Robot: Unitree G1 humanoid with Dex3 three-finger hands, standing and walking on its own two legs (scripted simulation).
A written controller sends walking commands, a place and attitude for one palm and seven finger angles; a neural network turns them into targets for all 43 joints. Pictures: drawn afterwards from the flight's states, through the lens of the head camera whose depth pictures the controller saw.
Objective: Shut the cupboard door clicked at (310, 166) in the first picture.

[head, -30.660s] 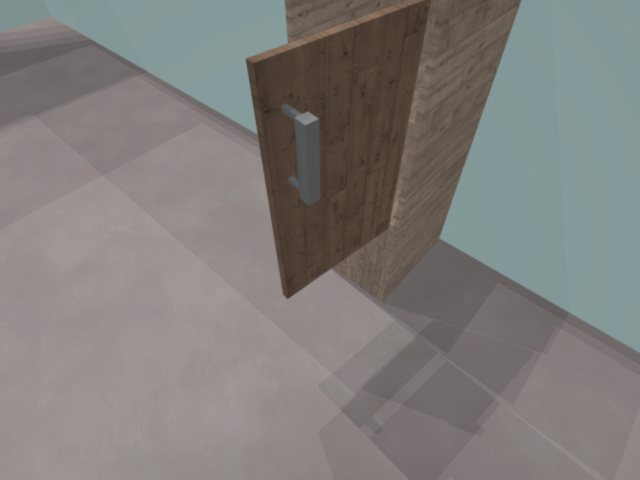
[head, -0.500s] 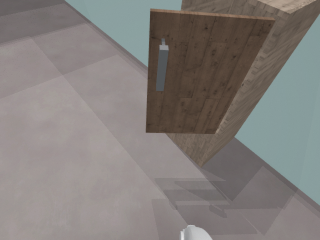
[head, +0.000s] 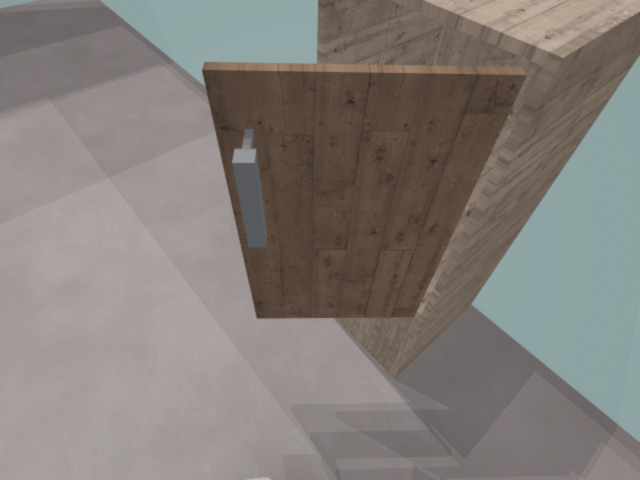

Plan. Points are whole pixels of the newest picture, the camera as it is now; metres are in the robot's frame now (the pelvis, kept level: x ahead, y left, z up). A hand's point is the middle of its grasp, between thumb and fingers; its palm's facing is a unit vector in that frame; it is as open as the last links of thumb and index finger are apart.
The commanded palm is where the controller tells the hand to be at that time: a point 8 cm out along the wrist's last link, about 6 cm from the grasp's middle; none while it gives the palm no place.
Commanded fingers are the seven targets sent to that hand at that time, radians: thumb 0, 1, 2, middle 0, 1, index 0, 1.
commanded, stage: come to a stop and stand still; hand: left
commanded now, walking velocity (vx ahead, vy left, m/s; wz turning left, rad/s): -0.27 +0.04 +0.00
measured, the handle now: (253, 191) +0.46 +0.12 +0.10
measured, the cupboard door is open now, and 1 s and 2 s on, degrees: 51 51 51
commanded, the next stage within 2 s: look again from close up in 1.98 s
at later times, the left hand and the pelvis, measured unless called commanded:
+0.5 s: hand out of the picture +0.02 +0.17 -0.15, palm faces +0.05 -0.96 -0.28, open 7.4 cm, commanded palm none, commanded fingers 0.00 0.90 0.90 -0.20 -0.30 -0.20 -0.30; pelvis +0.00 -0.03 +0.01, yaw +1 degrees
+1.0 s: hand out of the picture +0.03 +0.28 -0.15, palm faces -0.01 -0.96 -0.29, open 7.4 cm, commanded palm none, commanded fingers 0.00 0.90 0.90 -0.20 -0.30 -0.20 -0.30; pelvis -0.06 +0.05 +0.00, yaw -1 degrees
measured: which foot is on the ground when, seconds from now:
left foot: down 0.00-0.24, up 0.26-0.60, down 0.62-1.00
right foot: down 0.00-1.00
